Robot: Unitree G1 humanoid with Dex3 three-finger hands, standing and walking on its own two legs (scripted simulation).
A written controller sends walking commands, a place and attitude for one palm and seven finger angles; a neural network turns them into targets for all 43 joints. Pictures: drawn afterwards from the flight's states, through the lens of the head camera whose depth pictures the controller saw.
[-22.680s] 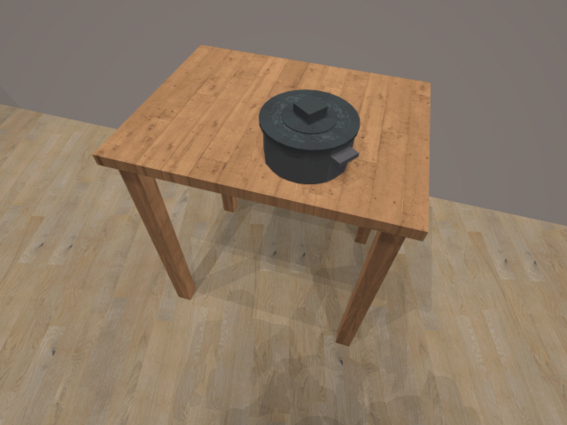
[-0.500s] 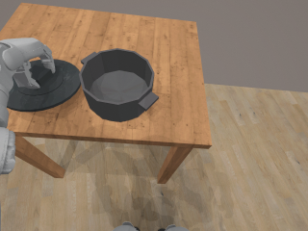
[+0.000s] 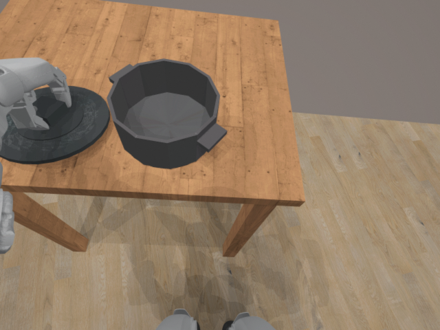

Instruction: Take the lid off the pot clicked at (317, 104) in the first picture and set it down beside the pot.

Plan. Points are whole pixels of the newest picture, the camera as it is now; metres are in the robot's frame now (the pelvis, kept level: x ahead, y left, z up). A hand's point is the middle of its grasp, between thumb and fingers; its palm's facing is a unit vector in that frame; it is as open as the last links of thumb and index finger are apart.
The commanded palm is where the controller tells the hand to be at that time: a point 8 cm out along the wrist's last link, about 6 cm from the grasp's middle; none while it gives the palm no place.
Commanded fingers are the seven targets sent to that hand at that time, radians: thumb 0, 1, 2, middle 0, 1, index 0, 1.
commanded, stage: lower the lid onto the table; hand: left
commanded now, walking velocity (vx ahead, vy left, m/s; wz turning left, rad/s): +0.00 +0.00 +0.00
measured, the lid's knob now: (46, 110) +0.50 +0.30 +0.05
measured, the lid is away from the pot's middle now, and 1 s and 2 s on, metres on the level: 0.21 0.22 0.22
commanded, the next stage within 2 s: open the fingers wide in 0.08 s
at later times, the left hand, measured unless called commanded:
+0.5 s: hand (22, 128) +0.45 +0.31 +0.07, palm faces -0.46 -0.04 -0.89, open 8.4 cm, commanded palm +0.49 +0.30 +0.13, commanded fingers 0.00 0.30 0.81 -0.63 -1.01 -0.62 -0.99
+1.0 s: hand (36, 119) +0.45 +0.29 +0.08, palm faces -0.44 -0.06 -0.89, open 9.9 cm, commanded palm +0.49 +0.29 +0.13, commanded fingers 0.00 -0.01 0.64 -0.35 -0.87 -0.35 -0.87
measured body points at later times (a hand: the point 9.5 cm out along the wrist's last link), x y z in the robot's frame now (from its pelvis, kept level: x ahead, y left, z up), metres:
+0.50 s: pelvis -0.02 +0.01 +0.00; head +0.09 +0.04 +0.44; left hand +0.47 +0.31 +0.12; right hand +0.01 -0.26 -0.12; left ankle +0.00 +0.04 -0.70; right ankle -0.02 -0.12 -0.70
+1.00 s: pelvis -0.01 -0.01 +0.00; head +0.08 +0.01 +0.44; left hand +0.47 +0.29 +0.13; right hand +0.01 -0.28 -0.12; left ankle +0.00 +0.04 -0.70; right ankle -0.02 -0.13 -0.70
